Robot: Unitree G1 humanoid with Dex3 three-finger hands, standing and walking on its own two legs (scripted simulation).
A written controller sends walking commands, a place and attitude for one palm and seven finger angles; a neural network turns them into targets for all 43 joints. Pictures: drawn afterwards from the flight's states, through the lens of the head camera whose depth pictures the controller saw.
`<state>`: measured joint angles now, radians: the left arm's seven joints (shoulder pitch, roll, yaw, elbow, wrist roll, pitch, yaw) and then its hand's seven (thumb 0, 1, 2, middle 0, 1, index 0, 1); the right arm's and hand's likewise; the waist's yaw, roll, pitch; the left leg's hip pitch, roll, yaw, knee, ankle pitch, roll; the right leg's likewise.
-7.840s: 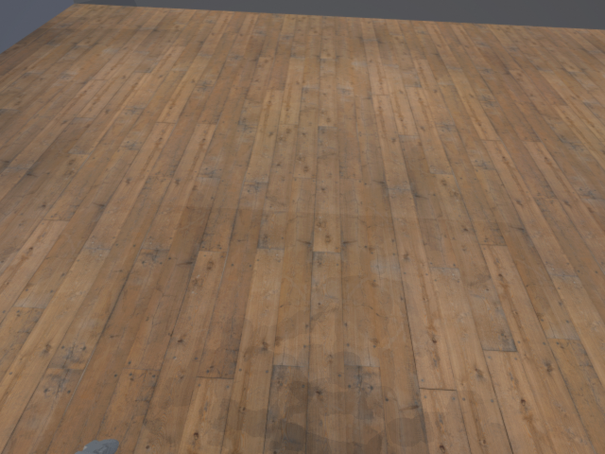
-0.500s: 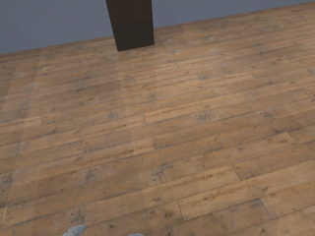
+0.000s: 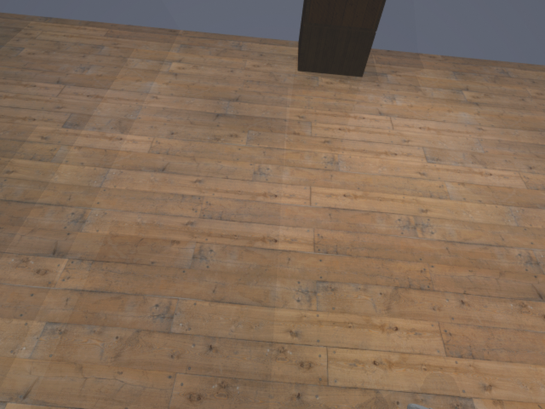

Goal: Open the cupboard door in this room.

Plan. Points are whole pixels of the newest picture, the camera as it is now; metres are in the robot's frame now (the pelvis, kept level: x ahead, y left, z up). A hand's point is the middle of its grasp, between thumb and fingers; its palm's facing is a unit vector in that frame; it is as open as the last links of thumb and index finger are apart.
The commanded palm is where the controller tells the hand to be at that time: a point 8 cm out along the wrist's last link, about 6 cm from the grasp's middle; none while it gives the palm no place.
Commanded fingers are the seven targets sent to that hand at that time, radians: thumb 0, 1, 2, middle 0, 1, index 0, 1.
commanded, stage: turn or walk to find it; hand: left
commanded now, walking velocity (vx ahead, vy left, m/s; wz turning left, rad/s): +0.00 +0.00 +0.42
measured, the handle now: out of the picture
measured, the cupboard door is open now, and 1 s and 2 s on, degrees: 0 0 0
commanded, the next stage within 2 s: stand and wait in 0.58 s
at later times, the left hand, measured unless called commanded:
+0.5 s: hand out of the picture +0.03 +0.17 -0.14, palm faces +0.21 -0.94 -0.28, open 7.4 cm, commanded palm none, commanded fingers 0.00 0.90 0.90 -0.20 -0.30 -0.20 -0.30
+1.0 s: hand out of the picture -0.10 +0.19 -0.17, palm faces +0.35 -0.91 -0.21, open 7.4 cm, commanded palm none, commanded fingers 0.00 0.90 0.90 -0.20 -0.30 -0.20 -0.30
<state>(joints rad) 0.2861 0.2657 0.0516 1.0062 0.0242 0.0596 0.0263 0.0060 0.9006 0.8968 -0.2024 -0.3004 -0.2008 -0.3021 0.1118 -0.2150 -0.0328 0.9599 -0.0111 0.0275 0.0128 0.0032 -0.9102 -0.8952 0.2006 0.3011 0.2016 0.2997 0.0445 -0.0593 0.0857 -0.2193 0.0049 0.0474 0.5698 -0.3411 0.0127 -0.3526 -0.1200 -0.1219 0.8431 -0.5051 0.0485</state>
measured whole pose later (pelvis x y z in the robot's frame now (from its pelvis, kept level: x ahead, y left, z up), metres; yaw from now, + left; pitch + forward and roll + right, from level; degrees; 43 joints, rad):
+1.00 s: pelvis -0.03 +0.01 +0.01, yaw +18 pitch -2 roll +0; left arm 0.26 0.22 0.03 1.10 0.02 0.05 0.02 0.01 0.91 0.90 -0.20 -0.30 -0.20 -0.30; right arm 0.14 -0.15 -0.01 1.05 -0.01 0.00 -0.03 0.00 -0.93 -0.89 0.20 0.30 0.21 0.30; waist 0.04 -0.04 0.05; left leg -0.14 -0.01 0.07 0.43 -0.27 0.04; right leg -0.30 -0.08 -0.05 0.78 -0.44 0.05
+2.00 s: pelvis -0.03 -0.02 +0.02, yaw +16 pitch -2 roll +0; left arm 0.28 0.15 0.00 1.15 0.01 -0.01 0.03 0.00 0.90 0.90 -0.20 -0.30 -0.20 -0.30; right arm 0.27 -0.15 -0.01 1.15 0.00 -0.02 -0.02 0.00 -0.91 -0.90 0.20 0.30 0.20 0.30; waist 0.01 0.00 0.03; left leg -0.12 0.04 0.08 0.39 -0.24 -0.01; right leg -0.16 -0.02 -0.06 0.40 -0.21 -0.01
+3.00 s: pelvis -0.04 -0.02 +0.01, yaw +22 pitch -1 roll +0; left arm 0.20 0.20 0.00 1.09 0.01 0.02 0.02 0.00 0.90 0.90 -0.20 -0.30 -0.20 -0.30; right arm 0.16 -0.19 0.00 1.07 -0.01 0.02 0.00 0.00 -0.92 -0.89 0.20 0.30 0.21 0.30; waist 0.02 0.01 0.06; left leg -0.21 0.00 0.00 0.49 -0.27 0.00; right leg -0.20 -0.07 -0.14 0.50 -0.27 0.01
